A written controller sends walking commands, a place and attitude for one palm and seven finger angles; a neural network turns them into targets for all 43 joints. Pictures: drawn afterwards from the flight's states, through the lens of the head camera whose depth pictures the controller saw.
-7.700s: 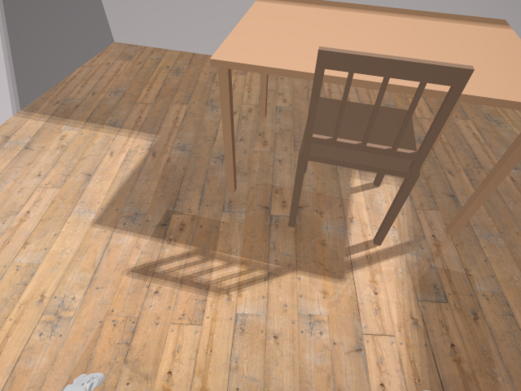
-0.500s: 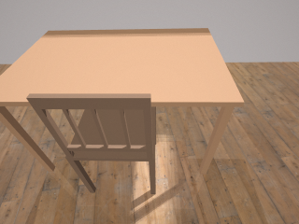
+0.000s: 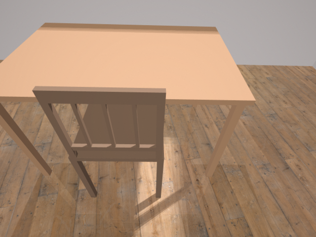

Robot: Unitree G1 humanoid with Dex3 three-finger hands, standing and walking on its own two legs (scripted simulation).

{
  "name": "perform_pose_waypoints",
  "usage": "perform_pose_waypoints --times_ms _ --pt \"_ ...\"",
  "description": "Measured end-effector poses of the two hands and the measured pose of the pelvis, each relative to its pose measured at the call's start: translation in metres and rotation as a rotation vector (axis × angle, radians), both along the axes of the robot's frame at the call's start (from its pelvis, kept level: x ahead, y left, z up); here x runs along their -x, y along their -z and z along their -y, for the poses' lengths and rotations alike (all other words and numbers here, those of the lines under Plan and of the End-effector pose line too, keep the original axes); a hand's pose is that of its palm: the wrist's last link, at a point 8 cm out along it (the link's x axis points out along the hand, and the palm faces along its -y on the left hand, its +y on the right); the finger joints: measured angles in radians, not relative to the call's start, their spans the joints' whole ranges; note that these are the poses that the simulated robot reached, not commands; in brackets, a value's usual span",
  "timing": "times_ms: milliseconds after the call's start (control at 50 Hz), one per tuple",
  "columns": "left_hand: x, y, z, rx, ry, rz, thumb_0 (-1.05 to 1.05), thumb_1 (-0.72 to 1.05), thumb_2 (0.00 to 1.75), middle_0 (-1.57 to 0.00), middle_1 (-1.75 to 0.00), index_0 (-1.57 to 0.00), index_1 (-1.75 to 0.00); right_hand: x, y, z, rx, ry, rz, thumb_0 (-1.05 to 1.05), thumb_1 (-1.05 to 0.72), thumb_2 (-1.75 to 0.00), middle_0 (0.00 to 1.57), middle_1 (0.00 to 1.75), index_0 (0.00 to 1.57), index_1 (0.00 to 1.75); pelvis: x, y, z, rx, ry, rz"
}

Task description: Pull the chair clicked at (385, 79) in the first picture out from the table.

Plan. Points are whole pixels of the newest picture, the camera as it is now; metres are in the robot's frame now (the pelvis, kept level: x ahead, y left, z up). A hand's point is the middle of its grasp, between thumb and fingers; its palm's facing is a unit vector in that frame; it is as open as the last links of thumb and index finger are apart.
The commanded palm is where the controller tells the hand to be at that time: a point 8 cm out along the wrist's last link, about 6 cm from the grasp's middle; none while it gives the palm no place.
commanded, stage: look again from close up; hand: left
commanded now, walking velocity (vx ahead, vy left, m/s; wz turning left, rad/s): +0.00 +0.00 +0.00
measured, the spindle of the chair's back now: (109, 126) +0.52 +0.21 -0.09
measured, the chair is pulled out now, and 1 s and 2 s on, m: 0.00 0.00 0.00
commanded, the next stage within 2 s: shuffle to correct the standing spot in 1.72 s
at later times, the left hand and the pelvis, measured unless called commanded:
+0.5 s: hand out of the picture -0.07 +0.20 -0.17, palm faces +0.03 -0.98 -0.18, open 7.4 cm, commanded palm none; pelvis -0.02 +0.02 +0.01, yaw +1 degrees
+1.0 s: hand out of the picture +0.02 +0.17 -0.17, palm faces +0.00 -0.99 -0.16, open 7.4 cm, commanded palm none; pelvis +0.02 +0.01 +0.01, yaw +0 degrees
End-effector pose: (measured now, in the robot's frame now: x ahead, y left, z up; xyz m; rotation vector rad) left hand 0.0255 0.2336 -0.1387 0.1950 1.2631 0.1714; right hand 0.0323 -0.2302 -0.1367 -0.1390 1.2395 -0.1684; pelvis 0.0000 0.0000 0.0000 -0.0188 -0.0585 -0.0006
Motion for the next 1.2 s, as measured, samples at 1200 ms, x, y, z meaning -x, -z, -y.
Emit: perform_pose_waypoints --times_ms 1200 --pt "-0.014 0.000 0.007 0.056 0.006 -0.099 0.00 0.91 0.90 -0.20 -0.30 -0.20 -0.29 -0.013 -0.007 -0.011 0.004 -0.014 -0.128 0.01 -0.93 -0.90 0.20 0.30 0.20 0.30 -0.036 -0.010 -0.005 -0.025 0.004 -0.071"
